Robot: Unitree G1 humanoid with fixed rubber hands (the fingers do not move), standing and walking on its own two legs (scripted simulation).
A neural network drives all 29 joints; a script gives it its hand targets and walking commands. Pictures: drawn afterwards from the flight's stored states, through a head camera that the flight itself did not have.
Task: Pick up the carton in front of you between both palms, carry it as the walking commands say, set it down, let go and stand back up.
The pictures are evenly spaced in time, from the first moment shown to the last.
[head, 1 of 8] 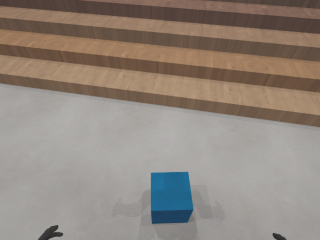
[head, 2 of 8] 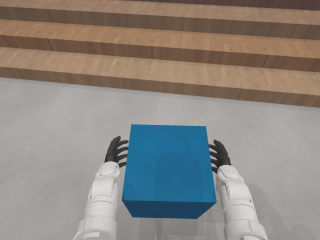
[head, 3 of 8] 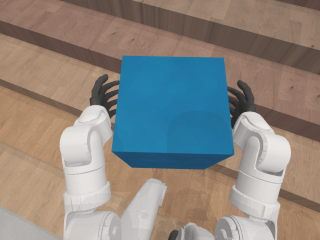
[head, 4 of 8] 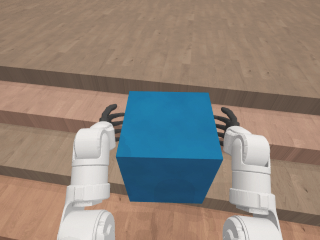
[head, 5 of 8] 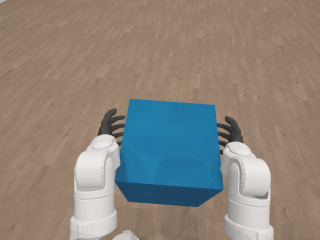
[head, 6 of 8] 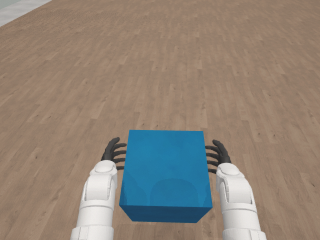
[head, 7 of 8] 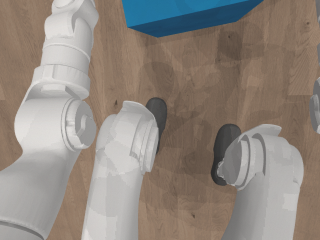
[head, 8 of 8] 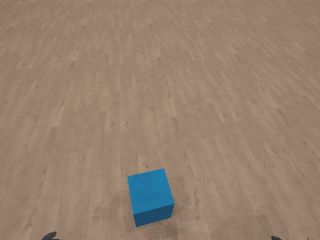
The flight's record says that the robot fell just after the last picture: no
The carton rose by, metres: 2.07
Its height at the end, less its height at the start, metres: +1.33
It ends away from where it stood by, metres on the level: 6.17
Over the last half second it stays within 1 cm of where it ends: yes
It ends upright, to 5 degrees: yes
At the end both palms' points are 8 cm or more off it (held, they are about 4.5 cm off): yes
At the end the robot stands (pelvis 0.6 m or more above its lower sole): yes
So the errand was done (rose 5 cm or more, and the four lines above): yes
